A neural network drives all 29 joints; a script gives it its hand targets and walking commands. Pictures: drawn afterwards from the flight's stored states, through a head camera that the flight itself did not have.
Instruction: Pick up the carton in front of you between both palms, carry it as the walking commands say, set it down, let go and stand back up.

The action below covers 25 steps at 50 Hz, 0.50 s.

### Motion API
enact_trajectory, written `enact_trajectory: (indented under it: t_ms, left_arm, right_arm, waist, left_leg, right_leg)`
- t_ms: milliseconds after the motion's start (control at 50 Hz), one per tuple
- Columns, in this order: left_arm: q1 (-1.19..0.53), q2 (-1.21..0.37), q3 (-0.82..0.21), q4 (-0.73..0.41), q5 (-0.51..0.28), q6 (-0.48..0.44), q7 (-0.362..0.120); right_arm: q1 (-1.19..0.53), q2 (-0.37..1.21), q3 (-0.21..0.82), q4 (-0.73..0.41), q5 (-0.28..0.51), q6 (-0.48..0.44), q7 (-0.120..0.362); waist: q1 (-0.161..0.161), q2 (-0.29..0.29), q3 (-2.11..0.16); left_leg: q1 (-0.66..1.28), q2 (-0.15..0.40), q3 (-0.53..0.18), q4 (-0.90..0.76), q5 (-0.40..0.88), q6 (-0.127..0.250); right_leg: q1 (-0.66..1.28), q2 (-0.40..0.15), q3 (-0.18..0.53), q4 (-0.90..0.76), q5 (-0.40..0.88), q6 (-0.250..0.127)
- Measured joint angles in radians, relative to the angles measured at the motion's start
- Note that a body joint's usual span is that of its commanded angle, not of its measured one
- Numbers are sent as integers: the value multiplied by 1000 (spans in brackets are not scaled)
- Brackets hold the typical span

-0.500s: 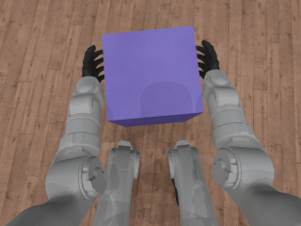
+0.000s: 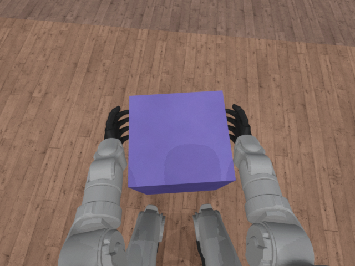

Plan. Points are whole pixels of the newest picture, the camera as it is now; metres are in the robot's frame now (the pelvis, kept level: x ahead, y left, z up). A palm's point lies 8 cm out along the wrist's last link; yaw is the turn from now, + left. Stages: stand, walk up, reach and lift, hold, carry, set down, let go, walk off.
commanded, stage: reach and lift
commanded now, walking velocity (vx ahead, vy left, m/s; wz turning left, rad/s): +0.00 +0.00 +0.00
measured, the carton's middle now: (178, 150) +0.40 +0.00 -0.12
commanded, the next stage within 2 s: hold in 1.82 s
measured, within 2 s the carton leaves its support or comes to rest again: neither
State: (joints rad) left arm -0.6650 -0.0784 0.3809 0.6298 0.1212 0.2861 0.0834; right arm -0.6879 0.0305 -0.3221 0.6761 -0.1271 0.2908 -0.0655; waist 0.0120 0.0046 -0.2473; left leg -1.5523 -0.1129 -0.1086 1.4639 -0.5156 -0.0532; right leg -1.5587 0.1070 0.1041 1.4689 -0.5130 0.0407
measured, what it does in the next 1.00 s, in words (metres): rises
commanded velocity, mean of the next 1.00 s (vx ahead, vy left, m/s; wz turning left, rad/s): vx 0.00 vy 0.00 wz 0.00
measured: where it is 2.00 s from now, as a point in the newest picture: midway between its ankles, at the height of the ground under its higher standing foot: (177, 262)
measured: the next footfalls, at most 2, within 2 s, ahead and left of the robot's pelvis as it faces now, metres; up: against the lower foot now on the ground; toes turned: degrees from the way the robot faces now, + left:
none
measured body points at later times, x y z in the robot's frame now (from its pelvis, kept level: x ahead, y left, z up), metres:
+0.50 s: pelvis +0.05 +0.00 +0.14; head +0.11 +0.00 +0.59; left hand +0.38 +0.15 +0.10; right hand +0.38 -0.15 +0.10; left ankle +0.07 +0.13 -0.56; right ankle +0.07 -0.13 -0.56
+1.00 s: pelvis +0.05 +0.00 +0.18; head +0.02 +0.00 +0.63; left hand +0.36 +0.15 +0.20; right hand +0.35 -0.15 +0.19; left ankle +0.07 +0.13 -0.56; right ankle +0.07 -0.13 -0.56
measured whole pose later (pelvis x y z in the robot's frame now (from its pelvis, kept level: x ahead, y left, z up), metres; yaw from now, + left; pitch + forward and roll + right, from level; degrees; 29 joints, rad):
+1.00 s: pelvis +0.05 +0.00 +0.18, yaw +0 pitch -3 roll +0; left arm -0.31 -0.16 0.31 0.42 0.29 0.60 0.00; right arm -0.30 0.16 -0.29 0.41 -0.28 0.61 0.00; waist 0.00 0.00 -0.03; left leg -0.18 -0.05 -0.15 0.47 -0.23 -0.01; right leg -0.18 0.05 0.15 0.47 -0.23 0.01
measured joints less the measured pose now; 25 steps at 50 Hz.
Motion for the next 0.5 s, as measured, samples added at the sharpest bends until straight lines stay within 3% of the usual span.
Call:
enact_trajectory:
  t_ms: [320,500]
  left_arm:
    - [216,-38,-40,-11,32,-32,-22]
    - [335,-57,-76,-67,39,3,-27]
  right_arm:
    - [231,56,22,-30,-28,-34,6]
    - [355,78,48,-93,-32,0,12]
  waist:
    - [-3,0,18]
    - [-7,-1,54]
  left_leg:
    - [496,19,-19,-385,76,23]
    - [804,33,-29,-629,145,34]
  right_leg:
    - [498,-16,23,-387,75,-15]
    - [806,-31,35,-632,145,-21]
